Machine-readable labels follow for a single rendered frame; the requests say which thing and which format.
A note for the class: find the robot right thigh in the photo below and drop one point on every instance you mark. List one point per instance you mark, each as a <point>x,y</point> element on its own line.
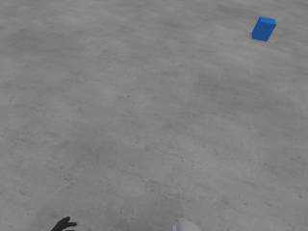
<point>185,225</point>

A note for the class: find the left robot hand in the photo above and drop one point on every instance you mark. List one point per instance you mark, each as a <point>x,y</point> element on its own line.
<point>63,224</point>

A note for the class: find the carton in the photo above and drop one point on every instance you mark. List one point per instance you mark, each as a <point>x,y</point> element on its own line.
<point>263,28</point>

